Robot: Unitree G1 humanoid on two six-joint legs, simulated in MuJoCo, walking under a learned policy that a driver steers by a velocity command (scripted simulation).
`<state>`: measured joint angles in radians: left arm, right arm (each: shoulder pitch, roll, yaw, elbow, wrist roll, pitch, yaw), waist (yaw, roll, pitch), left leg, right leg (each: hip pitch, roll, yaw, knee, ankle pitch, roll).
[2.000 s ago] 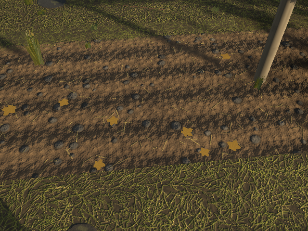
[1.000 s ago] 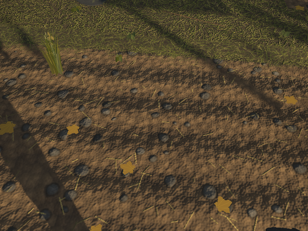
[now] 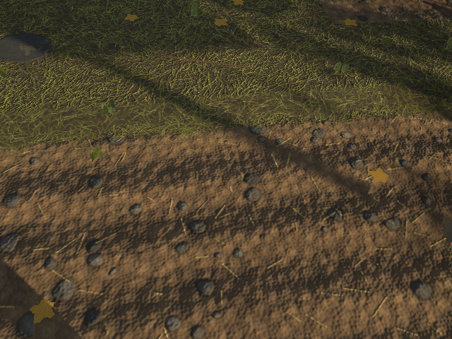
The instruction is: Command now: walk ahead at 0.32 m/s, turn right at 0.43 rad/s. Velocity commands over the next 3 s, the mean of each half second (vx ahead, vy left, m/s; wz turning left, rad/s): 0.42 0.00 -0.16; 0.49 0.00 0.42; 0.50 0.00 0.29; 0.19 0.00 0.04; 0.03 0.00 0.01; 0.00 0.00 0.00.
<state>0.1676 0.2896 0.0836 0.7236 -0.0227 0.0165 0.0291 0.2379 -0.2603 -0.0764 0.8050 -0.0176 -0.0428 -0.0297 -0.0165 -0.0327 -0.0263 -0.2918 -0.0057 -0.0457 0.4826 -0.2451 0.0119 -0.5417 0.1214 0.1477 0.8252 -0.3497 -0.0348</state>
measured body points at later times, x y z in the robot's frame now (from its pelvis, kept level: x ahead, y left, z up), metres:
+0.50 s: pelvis +0.18 -0.07 +0.00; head +0.21 -0.08 +0.45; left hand +0.37 +0.17 -0.10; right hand +0.18 -0.35 -0.14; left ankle +0.10 +0.09 -0.65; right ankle +0.20 -0.17 -0.74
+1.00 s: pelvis +0.46 -0.03 -0.01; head +0.50 -0.02 +0.43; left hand +0.50 +0.26 -0.14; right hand +0.67 -0.26 -0.11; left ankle +0.52 +0.04 -0.74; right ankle +0.34 -0.20 -0.63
